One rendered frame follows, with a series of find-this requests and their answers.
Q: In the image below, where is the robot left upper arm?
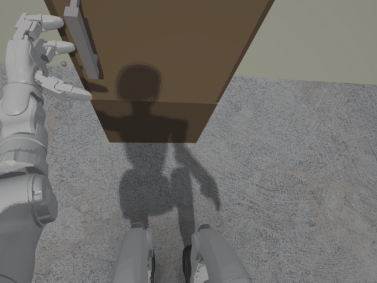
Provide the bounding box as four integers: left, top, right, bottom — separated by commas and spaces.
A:
0, 173, 58, 283

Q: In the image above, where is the cupboard door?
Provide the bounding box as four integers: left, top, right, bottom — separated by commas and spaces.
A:
52, 0, 269, 104

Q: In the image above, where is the right robot shin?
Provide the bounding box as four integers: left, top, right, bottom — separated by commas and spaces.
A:
190, 223, 210, 283

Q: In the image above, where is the right robot thigh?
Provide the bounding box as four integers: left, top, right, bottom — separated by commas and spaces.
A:
191, 228, 253, 283

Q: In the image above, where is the left robot forearm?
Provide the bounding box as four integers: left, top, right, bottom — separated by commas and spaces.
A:
0, 83, 48, 179

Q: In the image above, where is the handle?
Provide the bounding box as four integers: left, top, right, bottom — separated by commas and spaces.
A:
64, 0, 99, 79

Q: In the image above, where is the left robot hand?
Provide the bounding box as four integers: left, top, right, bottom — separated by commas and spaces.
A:
5, 13, 92, 101

